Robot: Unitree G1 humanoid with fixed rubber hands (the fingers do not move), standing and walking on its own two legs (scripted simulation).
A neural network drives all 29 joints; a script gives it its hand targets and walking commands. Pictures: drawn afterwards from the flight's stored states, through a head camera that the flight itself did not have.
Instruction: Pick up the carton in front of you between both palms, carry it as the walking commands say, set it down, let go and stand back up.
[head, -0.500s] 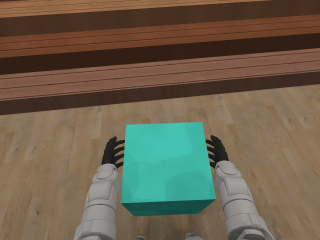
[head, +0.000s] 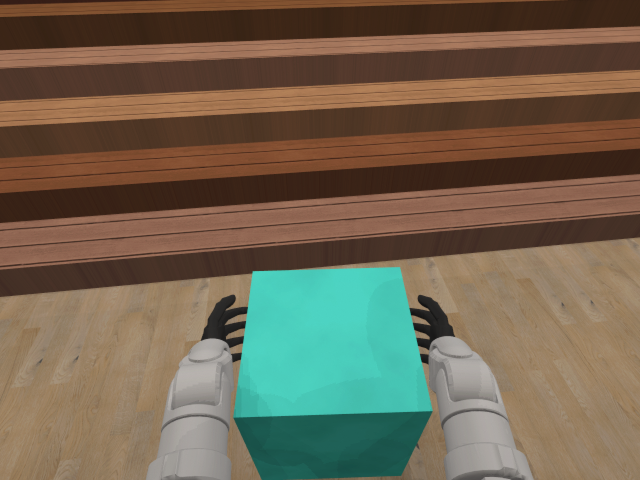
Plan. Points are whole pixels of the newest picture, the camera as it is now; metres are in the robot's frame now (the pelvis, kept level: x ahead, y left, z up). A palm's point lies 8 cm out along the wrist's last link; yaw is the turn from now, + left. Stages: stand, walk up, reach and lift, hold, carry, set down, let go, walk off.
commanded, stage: reach and lift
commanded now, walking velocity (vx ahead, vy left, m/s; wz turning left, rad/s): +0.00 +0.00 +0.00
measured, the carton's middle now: (329, 376) +0.29 +0.00 -0.05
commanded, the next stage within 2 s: hold in 0.82 s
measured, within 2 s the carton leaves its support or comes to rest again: neither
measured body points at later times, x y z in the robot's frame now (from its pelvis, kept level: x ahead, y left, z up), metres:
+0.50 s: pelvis +0.01 +0.00 +0.00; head -0.02 +0.00 +0.45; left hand +0.31 +0.15 +0.03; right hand +0.31 -0.15 +0.02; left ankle +0.01 +0.13 -0.74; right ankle +0.02 -0.13 -0.74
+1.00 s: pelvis +0.01 +0.00 +0.01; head -0.04 +0.00 +0.46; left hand +0.31 +0.15 +0.05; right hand +0.31 -0.15 +0.05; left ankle +0.02 +0.13 -0.74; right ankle +0.02 -0.13 -0.74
